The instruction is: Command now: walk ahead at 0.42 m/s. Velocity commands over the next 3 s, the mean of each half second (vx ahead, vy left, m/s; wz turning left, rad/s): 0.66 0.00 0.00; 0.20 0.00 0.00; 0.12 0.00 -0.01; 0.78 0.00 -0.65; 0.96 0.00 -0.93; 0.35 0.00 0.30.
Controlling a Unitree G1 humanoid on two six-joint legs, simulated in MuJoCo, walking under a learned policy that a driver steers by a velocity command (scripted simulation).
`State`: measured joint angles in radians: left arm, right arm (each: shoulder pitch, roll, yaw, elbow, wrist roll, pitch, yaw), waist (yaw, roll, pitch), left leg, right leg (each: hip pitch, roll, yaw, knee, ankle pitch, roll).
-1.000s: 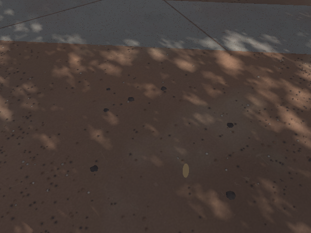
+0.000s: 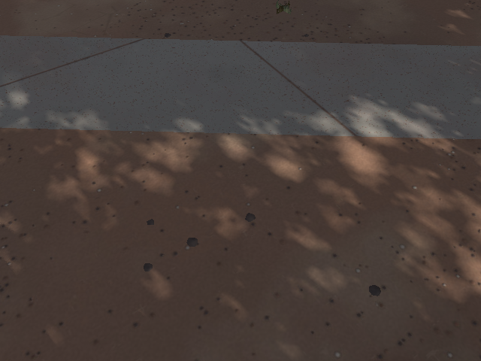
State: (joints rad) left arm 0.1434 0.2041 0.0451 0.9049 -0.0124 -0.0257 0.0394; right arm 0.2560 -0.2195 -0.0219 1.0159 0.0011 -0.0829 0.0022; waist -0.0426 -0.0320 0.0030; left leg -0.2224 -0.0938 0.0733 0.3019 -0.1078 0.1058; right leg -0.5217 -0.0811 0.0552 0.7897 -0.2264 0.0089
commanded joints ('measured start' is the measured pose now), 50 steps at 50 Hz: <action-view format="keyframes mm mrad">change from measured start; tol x32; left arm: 1 -41 137 38 -63 -13 -17 -11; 36 518 -7 -29 95 4 -61 -37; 50 186 86 18 44 33 38 13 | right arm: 1 24 -207 -54 -58 22 -4 -28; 50 -213 -115 -23 -118 -4 47 -16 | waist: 1 3 130 14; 30 62 -100 57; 36 3 308 -504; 50 99 126 -63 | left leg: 1 104 415 -446 -265 -474 158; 11 -47 305 -227 -166 -450 97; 16 -773 123 -141 796 -258 37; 33 -8 30 -27 181 265 17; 36 657 533 -600 221 1051 339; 41 -124 312 -279 -43 267 157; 50 -274 242 -228 -108 -416 56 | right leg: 1 -134 -36 20 -23 20 -29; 12 368 74 -179 -396 -13 -49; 15 785 -325 563 -684 -614 -183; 23 574 -131 46 -592 585 -174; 33 548 -75 -65 -303 874 -82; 34 486 -26 -80 -117 764 -45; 36 50 176 41 566 -472 28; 50 393 38 -66 -190 -1 -8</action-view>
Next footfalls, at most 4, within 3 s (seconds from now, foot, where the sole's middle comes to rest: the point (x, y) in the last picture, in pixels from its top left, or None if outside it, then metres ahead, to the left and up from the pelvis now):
0.26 right None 0.15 -0.16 -0.78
0.68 left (233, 356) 0.52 0.02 -0.78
1.04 right None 0.47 -0.20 -0.78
1.64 left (213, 326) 0.61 0.08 -0.78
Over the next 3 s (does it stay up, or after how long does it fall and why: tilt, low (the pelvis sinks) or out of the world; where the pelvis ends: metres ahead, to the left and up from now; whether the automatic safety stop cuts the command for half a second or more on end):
stays up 1.33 -0.49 -0.02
